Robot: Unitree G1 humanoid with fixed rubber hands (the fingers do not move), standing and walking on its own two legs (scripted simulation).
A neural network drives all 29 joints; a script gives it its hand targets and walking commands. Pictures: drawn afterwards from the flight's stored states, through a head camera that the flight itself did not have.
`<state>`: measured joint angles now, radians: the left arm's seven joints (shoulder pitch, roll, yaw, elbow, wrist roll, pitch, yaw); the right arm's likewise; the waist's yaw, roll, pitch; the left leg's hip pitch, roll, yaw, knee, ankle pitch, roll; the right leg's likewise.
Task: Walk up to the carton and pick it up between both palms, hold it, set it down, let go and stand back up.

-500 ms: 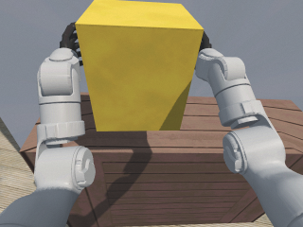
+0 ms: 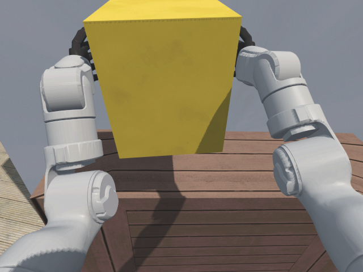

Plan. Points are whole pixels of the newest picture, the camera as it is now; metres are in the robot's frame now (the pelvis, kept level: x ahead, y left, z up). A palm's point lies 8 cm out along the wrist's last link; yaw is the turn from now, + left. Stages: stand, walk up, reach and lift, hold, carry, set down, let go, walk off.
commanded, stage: hold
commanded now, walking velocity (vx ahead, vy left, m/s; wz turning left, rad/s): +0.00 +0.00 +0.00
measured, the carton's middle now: (167, 76) +0.38 +0.02 +0.30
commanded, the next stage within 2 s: none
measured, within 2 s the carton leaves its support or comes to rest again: neither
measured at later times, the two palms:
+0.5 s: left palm (79, 76) +0.35 +0.18 +0.32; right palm (240, 67) +0.36 -0.12 +0.33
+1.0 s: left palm (94, 86) +0.37 +0.16 +0.29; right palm (241, 85) +0.38 -0.14 +0.29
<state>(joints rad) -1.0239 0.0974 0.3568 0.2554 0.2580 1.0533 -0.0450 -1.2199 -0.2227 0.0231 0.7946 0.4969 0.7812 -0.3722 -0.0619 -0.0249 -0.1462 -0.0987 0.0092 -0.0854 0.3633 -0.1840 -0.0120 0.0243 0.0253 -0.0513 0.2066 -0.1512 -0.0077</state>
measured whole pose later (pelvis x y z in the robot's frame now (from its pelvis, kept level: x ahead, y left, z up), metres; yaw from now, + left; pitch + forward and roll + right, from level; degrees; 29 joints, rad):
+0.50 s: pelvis -0.03 -0.01 +0.00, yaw +0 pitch -2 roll -1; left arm -1.12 0.14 0.35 0.44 0.23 0.94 -0.03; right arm -1.29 -0.18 -0.10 0.93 0.36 0.69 -0.33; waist -0.05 -0.07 -0.13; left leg -0.21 0.02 -0.10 0.36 -0.12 -0.03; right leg -0.12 0.03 -0.06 0.27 -0.13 -0.02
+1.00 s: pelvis -0.01 +0.00 +0.00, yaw +0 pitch -1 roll -2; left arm -0.97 0.09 0.31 0.21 0.23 1.00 0.00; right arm -1.09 -0.18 -0.02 0.66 0.42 0.73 -0.34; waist -0.09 -0.05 -0.10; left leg -0.20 0.01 -0.09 0.38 -0.16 -0.01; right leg -0.08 0.03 -0.05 0.25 -0.14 -0.01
